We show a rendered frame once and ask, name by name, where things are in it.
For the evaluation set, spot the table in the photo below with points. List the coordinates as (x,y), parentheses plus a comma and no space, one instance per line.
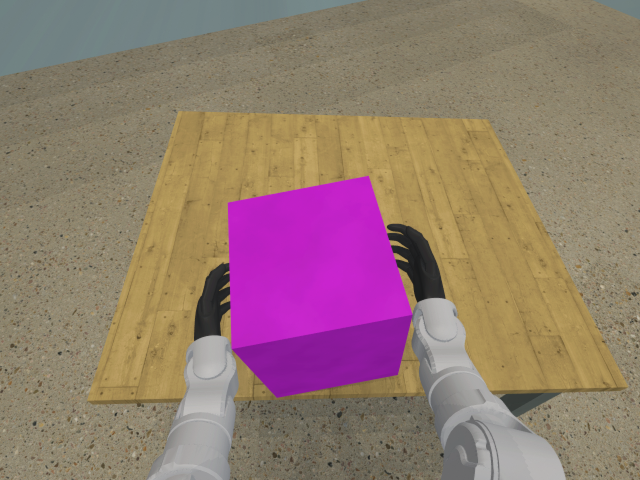
(529,333)

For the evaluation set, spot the robot right forearm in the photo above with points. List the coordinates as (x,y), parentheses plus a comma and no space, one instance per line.
(455,390)

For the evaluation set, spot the robot left hand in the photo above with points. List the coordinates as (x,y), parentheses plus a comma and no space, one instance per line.
(209,311)

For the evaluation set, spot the robot right hand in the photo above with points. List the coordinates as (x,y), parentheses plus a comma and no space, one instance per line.
(422,268)

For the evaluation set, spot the robot left forearm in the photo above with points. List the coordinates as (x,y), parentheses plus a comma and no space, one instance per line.
(201,434)

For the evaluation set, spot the right robot upper arm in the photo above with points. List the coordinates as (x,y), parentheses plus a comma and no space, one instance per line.
(478,450)

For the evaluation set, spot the carton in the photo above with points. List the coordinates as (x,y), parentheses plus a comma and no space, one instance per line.
(316,297)

